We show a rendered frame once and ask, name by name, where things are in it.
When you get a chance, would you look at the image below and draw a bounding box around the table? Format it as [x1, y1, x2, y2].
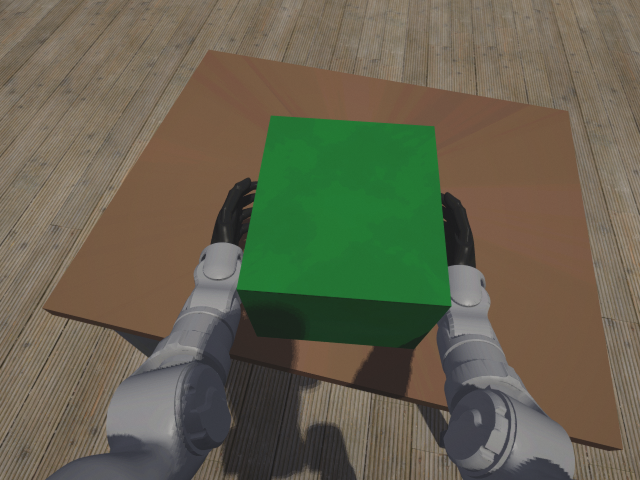
[42, 50, 623, 451]

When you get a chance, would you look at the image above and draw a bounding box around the right robot hand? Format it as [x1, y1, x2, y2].
[441, 192, 476, 268]

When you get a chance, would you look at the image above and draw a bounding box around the robot left forearm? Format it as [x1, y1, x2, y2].
[106, 242, 243, 447]

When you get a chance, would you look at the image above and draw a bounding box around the carton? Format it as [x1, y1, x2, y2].
[237, 116, 452, 349]

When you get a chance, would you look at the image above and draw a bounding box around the left robot upper arm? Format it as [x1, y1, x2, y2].
[45, 362, 231, 480]

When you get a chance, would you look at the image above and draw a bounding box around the robot right forearm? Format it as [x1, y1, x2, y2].
[437, 265, 551, 419]

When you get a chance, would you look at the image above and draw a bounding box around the left robot hand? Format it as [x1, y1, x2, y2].
[210, 178, 258, 246]

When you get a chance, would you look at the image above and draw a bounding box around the right robot upper arm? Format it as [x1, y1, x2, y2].
[443, 388, 575, 480]

